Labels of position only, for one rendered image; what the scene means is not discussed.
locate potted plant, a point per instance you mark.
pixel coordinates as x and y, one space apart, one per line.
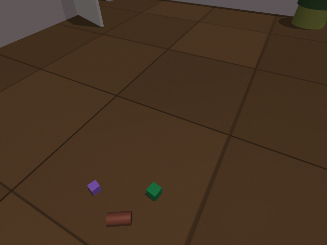
310 14

